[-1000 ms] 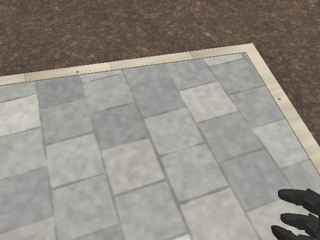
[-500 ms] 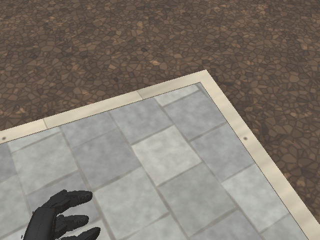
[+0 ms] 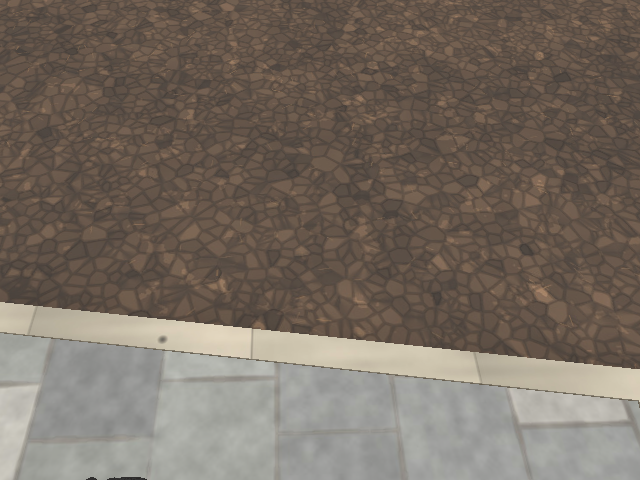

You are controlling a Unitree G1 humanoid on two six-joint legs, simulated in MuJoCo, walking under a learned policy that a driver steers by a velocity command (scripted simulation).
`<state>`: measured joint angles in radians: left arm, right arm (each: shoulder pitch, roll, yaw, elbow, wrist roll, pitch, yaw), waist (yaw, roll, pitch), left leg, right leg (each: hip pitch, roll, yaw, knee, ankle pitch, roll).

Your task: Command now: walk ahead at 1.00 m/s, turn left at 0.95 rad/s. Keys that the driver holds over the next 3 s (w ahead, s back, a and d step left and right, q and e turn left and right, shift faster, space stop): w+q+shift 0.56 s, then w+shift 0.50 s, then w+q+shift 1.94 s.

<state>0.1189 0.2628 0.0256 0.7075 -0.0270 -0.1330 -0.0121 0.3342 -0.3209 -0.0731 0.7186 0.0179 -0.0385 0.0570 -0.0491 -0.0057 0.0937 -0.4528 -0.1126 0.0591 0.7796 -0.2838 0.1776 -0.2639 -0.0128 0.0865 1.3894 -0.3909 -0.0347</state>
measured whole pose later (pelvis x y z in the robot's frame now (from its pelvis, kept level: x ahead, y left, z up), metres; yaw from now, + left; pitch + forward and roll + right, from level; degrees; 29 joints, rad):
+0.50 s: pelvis +0.44 -0.03 +0.03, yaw +29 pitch +0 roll -3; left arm 0.24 0.30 0.08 0.70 0.01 -0.11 -0.01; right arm 0.26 -0.33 -0.06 0.66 0.04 -0.01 0.00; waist 0.03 0.04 0.06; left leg -0.49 0.03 -0.05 1.34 -0.33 0.07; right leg -0.24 0.03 -0.05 0.48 -0.23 0.01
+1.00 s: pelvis +0.79 +0.24 +0.03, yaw +44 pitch +0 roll +2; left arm 0.24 0.29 0.02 0.79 -0.04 -0.12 -0.01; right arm 0.32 -0.28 -0.06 0.73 0.00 -0.09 0.05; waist -0.01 -0.03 0.05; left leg -0.24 -0.12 0.04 0.48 -0.24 0.11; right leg -0.42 -0.11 0.09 1.15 -0.31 -0.07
